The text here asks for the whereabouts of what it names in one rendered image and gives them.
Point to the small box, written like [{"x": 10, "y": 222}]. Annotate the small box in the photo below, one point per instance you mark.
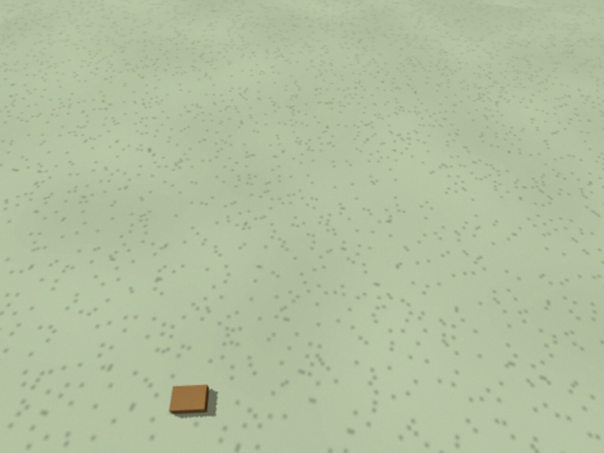
[{"x": 189, "y": 399}]

